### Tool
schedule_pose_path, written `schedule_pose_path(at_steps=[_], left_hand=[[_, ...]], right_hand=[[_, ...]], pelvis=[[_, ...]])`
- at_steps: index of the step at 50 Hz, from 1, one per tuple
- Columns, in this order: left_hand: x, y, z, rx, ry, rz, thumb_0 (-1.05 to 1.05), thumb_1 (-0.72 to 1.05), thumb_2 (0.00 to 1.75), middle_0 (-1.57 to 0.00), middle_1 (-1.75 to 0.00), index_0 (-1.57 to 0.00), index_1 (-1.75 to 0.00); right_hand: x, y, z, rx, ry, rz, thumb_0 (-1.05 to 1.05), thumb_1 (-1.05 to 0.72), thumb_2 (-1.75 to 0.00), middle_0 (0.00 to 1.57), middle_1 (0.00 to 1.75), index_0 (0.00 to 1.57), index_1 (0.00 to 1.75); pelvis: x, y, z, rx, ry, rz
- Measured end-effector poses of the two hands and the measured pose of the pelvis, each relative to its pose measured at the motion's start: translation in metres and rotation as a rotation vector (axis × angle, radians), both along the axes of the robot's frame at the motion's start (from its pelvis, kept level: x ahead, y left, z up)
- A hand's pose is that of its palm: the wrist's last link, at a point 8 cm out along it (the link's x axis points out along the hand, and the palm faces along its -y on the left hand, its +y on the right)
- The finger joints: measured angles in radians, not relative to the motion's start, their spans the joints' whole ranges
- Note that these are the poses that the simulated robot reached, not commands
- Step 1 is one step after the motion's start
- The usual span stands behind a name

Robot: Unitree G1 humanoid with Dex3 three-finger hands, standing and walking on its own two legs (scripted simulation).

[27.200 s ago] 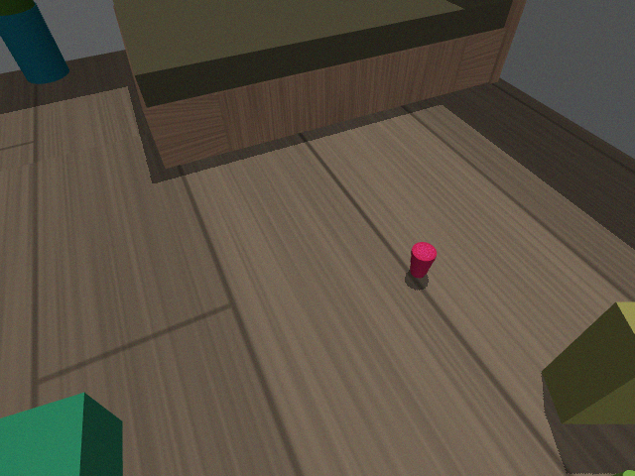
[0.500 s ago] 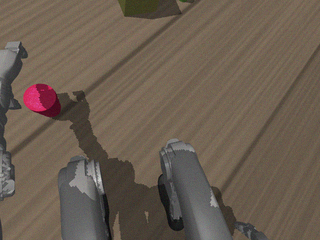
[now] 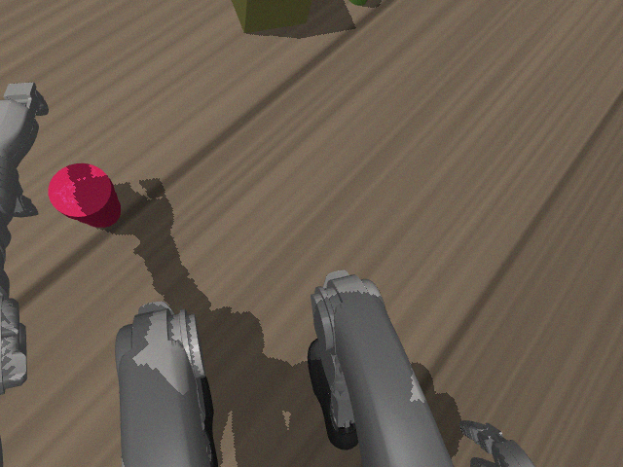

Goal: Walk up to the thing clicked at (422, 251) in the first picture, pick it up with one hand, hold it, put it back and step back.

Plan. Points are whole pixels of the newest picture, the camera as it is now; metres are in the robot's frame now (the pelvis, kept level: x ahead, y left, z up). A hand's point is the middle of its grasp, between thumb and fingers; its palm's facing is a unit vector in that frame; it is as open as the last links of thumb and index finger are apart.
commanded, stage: withdraw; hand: left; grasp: from above
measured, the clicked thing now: (93, 202) +0.53 +0.27 -0.33
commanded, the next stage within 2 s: none
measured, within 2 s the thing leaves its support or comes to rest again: neither
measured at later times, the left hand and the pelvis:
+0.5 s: hand (2, 162) +0.51 +0.30 -0.10, palm faces -0.38 -0.02 -0.92, open 13.8 cm; pelvis +0.00 +0.00 +0.00, yaw +0 degrees
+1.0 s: hand out of the picture +0.51 +0.30 -0.10, palm faces -0.37 -0.01 -0.93, open 14.0 cm; pelvis +0.00 +0.00 +0.01, yaw +0 degrees
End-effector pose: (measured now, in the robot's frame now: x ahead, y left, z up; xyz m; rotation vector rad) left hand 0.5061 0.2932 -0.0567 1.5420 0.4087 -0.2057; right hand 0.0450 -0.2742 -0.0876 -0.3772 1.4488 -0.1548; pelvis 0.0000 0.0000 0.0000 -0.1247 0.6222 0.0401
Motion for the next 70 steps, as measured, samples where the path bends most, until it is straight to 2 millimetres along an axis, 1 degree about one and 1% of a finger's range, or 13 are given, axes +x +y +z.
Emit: schedule_pose_path(at_steps=[5,9,15,20,26,31,37,44,49,55,62,66,70], left_hand=[[0.005,0.011,0.017,0.033,-0.004,0.059,0.00,-0.44,0.91,-0.16,-0.92,-0.16,-0.92],[0.005,0.008,0.024,0.028,0.051,0.060,0.00,-0.45,0.91,-0.15,-0.92,-0.15,-0.92],[-0.001,-0.007,0.006,-0.010,0.117,0.003,0.00,-0.44,0.91,-0.15,-0.93,-0.15,-0.92],[-0.002,-0.008,-0.002,-0.019,0.063,-0.022,0.00,-0.43,0.90,-0.15,-0.93,-0.16,-0.92],[0.001,0.008,0.014,0.019,0.003,0.029,0.00,-0.45,0.92,-0.15,-0.93,-0.15,-0.93],[-0.001,0.012,0.027,0.026,0.050,0.055,0.00,-0.46,0.93,-0.14,-0.94,-0.14,-0.93],[-0.005,-0.003,0.013,-0.002,0.121,-0.002,0.00,-0.45,0.91,-0.13,-0.94,-0.14,-0.93],[0.003,-0.007,-0.001,-0.011,0.041,-0.024,0.00,-0.46,0.92,-0.13,-0.95,-0.14,-0.94],[0.007,0.003,0.015,0.026,-0.010,0.026,0.00,-0.47,0.94,-0.12,-0.96,-0.13,-0.95],[-0.004,0.002,0.029,0.022,0.069,0.050,0.00,-0.48,0.94,-0.12,-0.95,-0.12,-0.95],[-0.015,-0.011,0.006,-0.022,0.145,-0.017,0.00,-0.46,0.92,-0.12,-0.95,-0.13,-0.94],[-0.007,-0.009,-0.008,-0.022,0.089,-0.038,0.00,-0.46,0.92,-0.12,-0.96,-0.13,-0.95],[0.005,-0.001,-0.008,-0.004,0.002,-0.007,0.00,-0.48,0.94,-0.11,-0.98,-0.12,-0.96]], right_hand=[[0.000,0.004,-0.003,0.016,-0.009,-0.016,0.00,-0.92,-0.90,0.20,0.30,0.20,0.30],[-0.002,0.011,-0.001,0.033,-0.003,-0.027,0.00,-0.92,-0.90,0.20,0.30,0.20,0.30],[-0.010,0.014,0.005,0.036,0.020,-0.028,0.00,-0.92,-0.90,0.20,0.30,0.20,0.30],[-0.015,0.011,0.003,0.019,0.030,-0.030,0.00,-0.92,-0.90,0.20,0.30,0.20,0.30],[-0.011,0.010,0.002,0.012,0.012,-0.038,0.00,-0.92,-0.90,0.20,0.30,0.20,0.30],[-0.006,0.014,0.007,0.027,0.000,-0.033,0.00,-0.92,-0.90,0.20,0.30,0.20,0.30],[-0.005,0.013,0.011,0.022,0.000,-0.016,0.00,-0.92,-0.90,0.20,0.30,0.20,0.30],[-0.009,0.007,0.005,0.000,0.012,-0.012,0.00,-0.92,-0.90,0.20,0.30,0.20,0.30],[-0.009,0.008,0.002,0.011,0.009,-0.040,0.00,-0.92,-0.90,0.20,0.30,0.20,0.30],[-0.003,0.015,0.009,0.046,0.003,-0.050,0.00,-0.92,-0.90,0.20,0.30,0.20,0.30],[0.003,0.013,0.013,0.040,-0.005,-0.007,0.00,-0.92,-0.90,0.20,0.30,0.20,0.30],[0.002,0.006,0.007,0.011,-0.003,0.015,0.00,-0.91,-0.90,0.20,0.30,0.20,0.30],[-0.001,0.001,-0.002,-0.008,-0.002,0.007,0.00,-0.92,-0.90,0.20,0.30,0.20,0.30]], pelvis=[[-0.001,0.000,0.002,0.002,0.005,-0.001],[0.000,0.001,0.008,0.001,0.008,-0.003],[0.001,0.003,0.011,-0.003,0.005,-0.005],[0.000,0.003,0.004,-0.005,0.004,-0.003],[-0.001,0.003,0.003,-0.004,0.000,-0.001],[-0.001,0.004,0.013,-0.002,0.004,0.000],[-0.001,0.004,0.015,-0.004,0.005,-0.001],[-0.001,0.003,0.003,-0.006,0.003,-0.001],[0.000,0.003,0.004,-0.003,0.010,-0.001],[0.002,0.003,0.021,0.003,0.015,-0.002],[0.003,0.002,0.022,0.003,0.009,-0.002],[0.001,0.001,0.008,-0.001,0.006,-0.001],[0.000,0.001,-0.005,-0.002,0.001,-0.001]])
